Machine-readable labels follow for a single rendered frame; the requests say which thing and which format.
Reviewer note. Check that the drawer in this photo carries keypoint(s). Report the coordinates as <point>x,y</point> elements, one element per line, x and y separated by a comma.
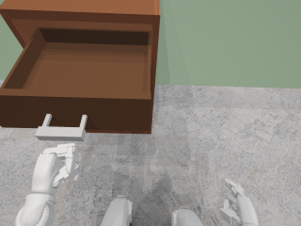
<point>70,72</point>

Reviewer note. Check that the left robot forearm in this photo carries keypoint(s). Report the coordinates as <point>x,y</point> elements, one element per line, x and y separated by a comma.
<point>38,210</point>

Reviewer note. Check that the left robot hand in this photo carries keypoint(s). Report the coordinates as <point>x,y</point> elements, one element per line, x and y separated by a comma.
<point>63,159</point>

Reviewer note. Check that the right robot hand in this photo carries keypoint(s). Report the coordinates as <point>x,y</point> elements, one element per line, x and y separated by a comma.
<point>242,210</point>

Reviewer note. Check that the robot right thigh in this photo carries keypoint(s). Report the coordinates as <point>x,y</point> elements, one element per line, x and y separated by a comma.
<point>185,217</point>

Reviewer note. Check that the robot thigh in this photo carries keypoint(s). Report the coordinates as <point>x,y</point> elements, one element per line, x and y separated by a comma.
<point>119,213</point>
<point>185,217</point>

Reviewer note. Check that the handle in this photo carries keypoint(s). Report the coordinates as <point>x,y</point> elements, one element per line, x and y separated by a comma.
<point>58,133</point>

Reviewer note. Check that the cabinet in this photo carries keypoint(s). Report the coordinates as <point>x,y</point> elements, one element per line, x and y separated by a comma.
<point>24,16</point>

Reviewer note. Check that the robot left thigh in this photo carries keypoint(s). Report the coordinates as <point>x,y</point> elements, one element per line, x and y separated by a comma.
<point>119,213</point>

